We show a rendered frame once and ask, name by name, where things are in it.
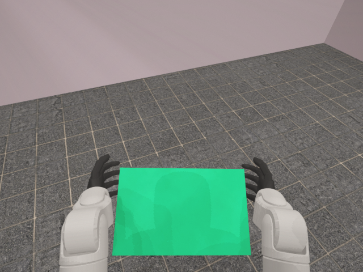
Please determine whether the robot left forearm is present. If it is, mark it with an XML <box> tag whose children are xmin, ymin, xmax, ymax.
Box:
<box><xmin>59</xmin><ymin>186</ymin><xmax>114</xmax><ymax>272</ymax></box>

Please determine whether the robot right hand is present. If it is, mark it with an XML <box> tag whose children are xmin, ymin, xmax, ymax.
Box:
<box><xmin>242</xmin><ymin>157</ymin><xmax>275</xmax><ymax>202</ymax></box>

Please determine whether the carton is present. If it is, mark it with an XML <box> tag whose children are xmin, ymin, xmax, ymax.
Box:
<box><xmin>112</xmin><ymin>168</ymin><xmax>251</xmax><ymax>256</ymax></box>

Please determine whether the robot right forearm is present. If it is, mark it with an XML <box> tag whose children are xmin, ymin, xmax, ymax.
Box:
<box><xmin>252</xmin><ymin>188</ymin><xmax>310</xmax><ymax>272</ymax></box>

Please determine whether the robot left hand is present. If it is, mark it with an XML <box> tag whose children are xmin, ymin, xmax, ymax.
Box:
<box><xmin>87</xmin><ymin>154</ymin><xmax>120</xmax><ymax>198</ymax></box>

